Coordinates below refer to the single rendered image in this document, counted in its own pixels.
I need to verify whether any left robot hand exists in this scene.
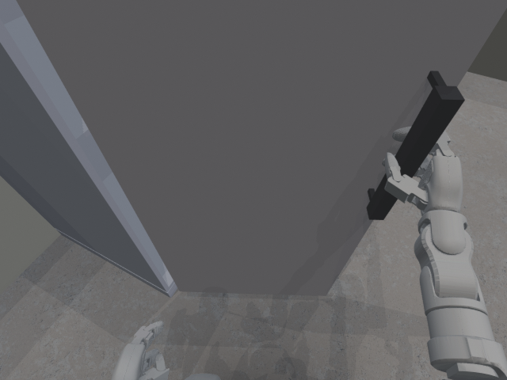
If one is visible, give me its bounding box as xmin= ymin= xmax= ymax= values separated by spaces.
xmin=111 ymin=321 xmax=170 ymax=380

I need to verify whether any handle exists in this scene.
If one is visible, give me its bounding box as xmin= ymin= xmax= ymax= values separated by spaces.
xmin=367 ymin=71 xmax=465 ymax=220

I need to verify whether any robot right forearm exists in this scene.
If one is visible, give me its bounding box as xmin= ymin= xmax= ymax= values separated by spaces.
xmin=414 ymin=210 xmax=507 ymax=380

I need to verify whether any right robot hand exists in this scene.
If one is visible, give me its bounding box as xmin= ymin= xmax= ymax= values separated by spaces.
xmin=382 ymin=126 xmax=463 ymax=216

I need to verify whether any fridge door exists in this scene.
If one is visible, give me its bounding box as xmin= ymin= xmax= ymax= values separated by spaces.
xmin=16 ymin=0 xmax=507 ymax=296

